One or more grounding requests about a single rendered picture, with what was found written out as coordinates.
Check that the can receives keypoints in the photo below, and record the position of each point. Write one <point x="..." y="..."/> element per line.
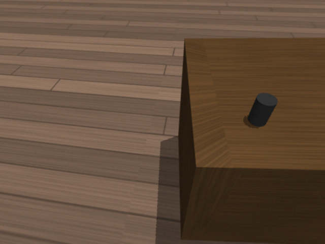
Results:
<point x="262" y="109"/>

